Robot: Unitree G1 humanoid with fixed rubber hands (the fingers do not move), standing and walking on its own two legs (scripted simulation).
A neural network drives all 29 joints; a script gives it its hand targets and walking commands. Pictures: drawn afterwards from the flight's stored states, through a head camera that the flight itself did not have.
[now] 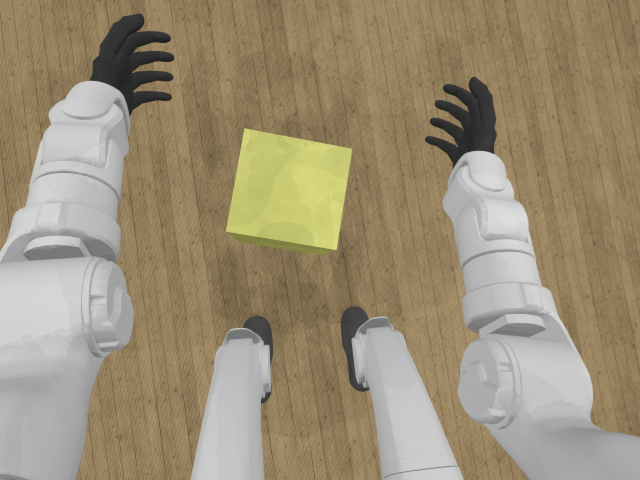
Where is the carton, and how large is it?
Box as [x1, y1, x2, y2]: [226, 128, 351, 255]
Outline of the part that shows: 244,128 226,231 239,241 322,255 335,250 337,244 351,149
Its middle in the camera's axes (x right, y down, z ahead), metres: -0.06 -0.10 +0.86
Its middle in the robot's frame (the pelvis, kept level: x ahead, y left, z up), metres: +0.50 +0.00 -0.52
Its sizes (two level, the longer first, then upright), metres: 0.210 0.200 0.250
